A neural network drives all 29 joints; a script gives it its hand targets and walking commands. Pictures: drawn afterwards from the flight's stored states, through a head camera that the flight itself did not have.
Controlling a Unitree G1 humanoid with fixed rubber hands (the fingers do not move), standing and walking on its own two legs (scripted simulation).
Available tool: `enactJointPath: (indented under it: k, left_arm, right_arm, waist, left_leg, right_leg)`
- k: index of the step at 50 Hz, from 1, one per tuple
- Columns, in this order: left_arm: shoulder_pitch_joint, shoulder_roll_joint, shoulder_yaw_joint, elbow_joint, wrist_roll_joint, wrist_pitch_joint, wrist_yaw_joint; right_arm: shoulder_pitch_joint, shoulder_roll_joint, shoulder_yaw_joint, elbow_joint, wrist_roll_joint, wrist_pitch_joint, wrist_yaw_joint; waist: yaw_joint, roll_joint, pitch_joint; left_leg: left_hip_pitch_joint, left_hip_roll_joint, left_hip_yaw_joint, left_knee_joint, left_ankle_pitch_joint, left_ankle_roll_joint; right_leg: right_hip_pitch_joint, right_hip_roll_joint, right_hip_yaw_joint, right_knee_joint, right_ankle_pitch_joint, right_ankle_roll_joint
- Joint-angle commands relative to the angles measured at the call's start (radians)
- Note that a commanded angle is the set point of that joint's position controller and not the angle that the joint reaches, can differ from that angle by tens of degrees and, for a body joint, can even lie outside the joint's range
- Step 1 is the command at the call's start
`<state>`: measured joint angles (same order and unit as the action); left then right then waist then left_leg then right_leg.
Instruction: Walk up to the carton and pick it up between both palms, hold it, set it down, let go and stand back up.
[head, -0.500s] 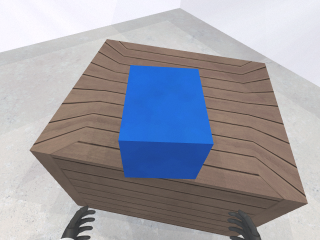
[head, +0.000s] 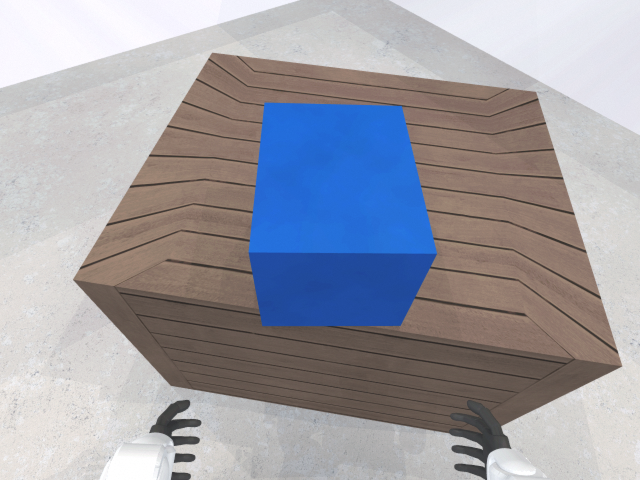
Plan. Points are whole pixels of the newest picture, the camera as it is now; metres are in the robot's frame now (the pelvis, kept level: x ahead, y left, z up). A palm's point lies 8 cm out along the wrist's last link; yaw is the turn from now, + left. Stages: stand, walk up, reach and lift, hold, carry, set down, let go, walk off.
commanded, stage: set down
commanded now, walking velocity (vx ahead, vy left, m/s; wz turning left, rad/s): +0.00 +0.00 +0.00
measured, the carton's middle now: (332, 214) +0.52 +0.00 -0.03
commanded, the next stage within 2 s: let go in 0.92 s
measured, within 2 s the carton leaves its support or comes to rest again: neither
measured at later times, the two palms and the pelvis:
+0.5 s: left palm (164, 459) +0.16 +0.22 -0.11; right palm (490, 470) +0.16 -0.21 -0.12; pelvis -0.02 -0.01 -0.02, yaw +1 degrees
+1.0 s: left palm out of the picture +0.14 +0.20 -0.13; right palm out of the picture +0.14 -0.20 -0.16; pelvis -0.03 -0.03 -0.02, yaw +2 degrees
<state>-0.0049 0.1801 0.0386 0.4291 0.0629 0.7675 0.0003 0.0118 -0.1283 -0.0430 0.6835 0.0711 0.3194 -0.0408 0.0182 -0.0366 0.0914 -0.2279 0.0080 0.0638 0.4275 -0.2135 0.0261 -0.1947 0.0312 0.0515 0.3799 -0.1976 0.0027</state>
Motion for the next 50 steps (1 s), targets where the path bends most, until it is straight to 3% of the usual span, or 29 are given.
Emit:
enactJointPath:
  k: [1, 9, 15, 20, 21, 22, 23, 24, 25, 26, 27, 29, 31, 33, 36, 41, 43, 45, 48, 50]
  left_arm:
    - [-0.136, 0.068, 0.05, 0.009, 0.036, 0.11, -0.02]
    - [-0.279, 0.118, 0.088, 0.024, 0.072, 0.151, -0.008]
    - [-0.247, 0.098, 0.077, 0.004, 0.065, 0.201, -0.01]
    - [-0.181, 0.091, 0.057, -0.13, 0.056, 0.249, -0.015]
    - [0.224, 0.119, -0.047, -0.734, -0.158, -0.011, 0.067]
    - [0.21, 0.047, -0.087, -0.565, -0.175, -0.07, 0.092]
    - [0.191, 0.02, -0.072, -0.522, -0.15, -0.107, 0.095]
    - [0.182, -0.02, -0.065, -0.425, -0.101, -0.137, 0.078]
    - [0.131, -0.034, -0.03, -0.26, -0.011, -0.142, 0.04]
    - [0.077, -0.011, -0.034, -0.144, 0.04, -0.125, 0.01]
    - [0.032, 0.021, -0.019, -0.068, 0.061, -0.106, -0.009]
    - [-0.06, 0.056, 0.029, 0.011, 0.037, -0.09, -0.011]
    - [-0.173, 0.055, 0.047, 0.038, 0.028, -0.096, 0.005]
    - [-0.281, 0.091, 0.073, 0.069, 0.045, -0.095, 0.008]
    - [-0.371, 0.129, 0.104, 0.129, 0.062, -0.078, 0.002]
    - [-0.242, 0.086, 0.087, 0.124, 0.038, -0.009, -0.024]
    - [-0.142, 0.062, 0.105, 0.093, 0.052, -0.003, -0.053]
    - [-0.067, 0.061, 0.132, 0.031, 0.077, -0.014, -0.074]
    - [-0.041, 0.089, 0.114, -0.049, 0.094, -0.063, -0.057]
    - [-0.078, 0.117, 0.078, -0.063, 0.069, -0.119, -0.022]
  right_arm:
    - [-0.096, -0.053, -0.01, 0.023, 0.002, 0.072, -0.007]
    - [-0.204, -0.045, -0.032, 0.034, -0.045, 0.082, -0.028]
    - [-0.18, -0.054, -0.016, 0.031, -0.013, 0.114, -0.051]
    - [-0.142, -0.079, -0.002, -0.052, 0.039, 0.151, -0.051]
    - [0.159, -0.236, -0.179, -0.56, 0.114, -0.003, 0.0]
    - [0.172, -0.272, -0.172, -0.37, 0.016, -0.043, 0.027]
    - [0.161, -0.268, -0.189, -0.306, 0.001, -0.092, 0.049]
    - [0.183, -0.247, -0.153, -0.23, -0.029, -0.111, 0.067]
    - [0.144, -0.208, -0.094, -0.12, -0.053, -0.128, 0.075]
    - [0.076, -0.16, -0.045, -0.041, -0.039, -0.148, 0.078]
    - [0.013, -0.108, 0.026, -0.011, -0.026, -0.161, 0.084]
    - [-0.135, -0.027, 0.07, 0.052, -0.04, -0.169, 0.103]
    - [-0.243, 0.014, 0.028, 0.117, -0.074, -0.176, 0.114]
    - [-0.297, 0.027, -0.002, 0.13, -0.092, -0.146, 0.122]
    - [-0.305, 0.012, -0.012, 0.101, -0.081, -0.072, 0.094]
    - [-0.161, -0.036, -0.042, 0.156, -0.029, -0.019, -0.043]
    - [-0.116, -0.04, -0.036, 0.175, -0.009, -0.049, -0.1]
    - [-0.113, -0.037, -0.022, 0.174, 0.012, -0.1, -0.129]
    - [-0.163, -0.055, -0.062, 0.11, -0.036, -0.181, -0.097]
    - [-0.19, -0.068, -0.087, 0.05, -0.104, -0.224, -0.04]
  waist:
    - [-0.005, 0.062, -0.187]
    - [0.0, 0.033, -0.294]
    - [0.0, 0.058, -0.385]
    - [0.006, 0.078, -0.466]
    - [-0.048, 0.135, -0.712]
    - [-0.086, 0.074, -0.585]
    - [-0.069, 0.093, -0.568]
    - [-0.063, 0.094, -0.49]
    - [-0.051, 0.144, -0.396]
    - [-0.06, 0.186, -0.316]
    - [-0.049, 0.186, -0.21]
    - [-0.032, 0.098, -0.044]
    - [-0.01, 0.06, -0.019]
    - [0.003, 0.05, -0.057]
    - [-0.009, 0.018, -0.166]
    - [-0.051, -0.019, -0.395]
    - [-0.052, -0.016, -0.454]
    - [-0.045, 0.014, -0.463]
    - [-0.014, 0.046, -0.372]
    - [0.004, 0.013, -0.306]
  left_leg:
    - [0.138, 0.04, -0.015, -0.01, 0.167, -0.083]
    - [0.048, 0.055, -0.007, 0.057, 0.036, -0.045]
    - [-0.006, 0.059, -0.023, 0.097, 0.086, -0.042]
    - [0.062, 0.055, -0.042, 0.106, 0.221, -0.054]
    - [0.266, 0.052, -0.127, 0.177, 0.547, -0.026]
    - [0.276, 0.076, -0.184, 0.167, 0.646, -0.042]
    - [0.298, 0.08, -0.179, 0.163, 0.644, -0.058]
    - [0.247, 0.076, -0.193, 0.103, 0.522, -0.07]
    - [0.191, 0.054, -0.132, 0.052, 0.419, -0.11]
    - [0.191, 0.054, -0.106, 0.028, 0.334, -0.14]
    - [0.157, 0.047, -0.077, 0.012, 0.24, -0.152]
    - [0.06, 0.048, -0.081, -0.011, -0.011, -0.136]
    - [-0.039, 0.058, -0.072, -0.022, -0.145, -0.104]
    - [-0.106, 0.051, -0.032, 0.016, -0.147, -0.067]
    - [-0.168, 0.046, -0.003, 0.097, -0.105, -0.039]
    - [-0.166, 0.054, -0.019, 0.169, -0.015, -0.023]
    - [-0.124, 0.055, -0.033, 0.155, 0.032, -0.014]
    - [-0.078, 0.055, -0.045, 0.121, 0.078, -0.007]
    - [0.0, 0.067, -0.053, 0.049, 0.066, -0.007]
    - [0.013, 0.078, -0.048, 0.011, 0.002, -0.013]
  right_leg:
    - [-0.111, -0.042, -0.04, -0.02, 0.136, -0.015]
    - [-0.131, -0.054, -0.049, 0.074, 0.075, -0.022]
    - [-0.104, -0.046, -0.04, 0.133, 0.128, -0.033]
    - [-0.077, -0.022, -0.032, 0.132, 0.207, -0.042]
    - [0.083, 0.065, -0.039, 0.227, 0.365, -0.084]
    - [-0.067, 0.085, -0.036, 0.213, 0.316, -0.097]
    - [-0.084, 0.077, -0.029, 0.186, 0.265, -0.106]
    - [-0.066, 0.082, -0.022, 0.189, 0.233, -0.12]
    - [-0.071, 0.059, -0.024, 0.124, 0.125, -0.134]
    - [-0.131, 0.027, -0.038, 0.052, 0.061, -0.124]
    - [-0.2, -0.016, -0.036, -0.014, 0.007, -0.098]
    - [-0.342, -0.071, -0.02, -0.052, -0.094, -0.047]
    - [-0.359, -0.089, -0.02, -0.019, -0.176, -0.027]
    - [-0.338, -0.118, 0.001, 0.008, -0.202, -0.02]
    - [-0.287, -0.152, 0.054, 0.048, -0.172, -0.007]
    - [-0.007, -0.152, 0.113, 0.147, 0.081, -0.01]
    - [0.092, -0.127, 0.089, 0.186, 0.243, -0.02]
    - [0.119, -0.092, 0.056, 0.198, 0.303, -0.039]
    - [0.018, -0.023, -0.019, 0.161, 0.131, -0.077]
    - [-0.049, 0.002, -0.051, 0.117, 0.013, -0.069]
